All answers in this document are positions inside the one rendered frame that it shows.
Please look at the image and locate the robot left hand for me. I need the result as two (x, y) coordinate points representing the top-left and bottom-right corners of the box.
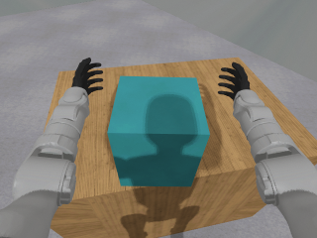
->
(71, 58), (103, 95)

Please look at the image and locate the carton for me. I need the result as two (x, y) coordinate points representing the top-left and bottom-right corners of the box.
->
(107, 75), (210, 187)

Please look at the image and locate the right robot upper arm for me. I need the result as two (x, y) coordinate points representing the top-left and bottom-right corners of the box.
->
(255, 154), (317, 238)

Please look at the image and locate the pedestal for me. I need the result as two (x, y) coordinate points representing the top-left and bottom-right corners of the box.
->
(44, 57), (317, 238)

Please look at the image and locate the left robot upper arm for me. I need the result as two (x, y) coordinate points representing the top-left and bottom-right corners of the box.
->
(0, 156), (76, 238)

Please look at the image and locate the robot right hand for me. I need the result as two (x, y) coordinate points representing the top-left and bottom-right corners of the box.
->
(218, 62), (250, 101)

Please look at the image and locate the left robot forearm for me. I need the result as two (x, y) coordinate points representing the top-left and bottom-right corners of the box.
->
(12, 86), (90, 199)

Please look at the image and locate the right robot forearm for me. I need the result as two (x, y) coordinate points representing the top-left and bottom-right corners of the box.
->
(233, 89), (317, 176)

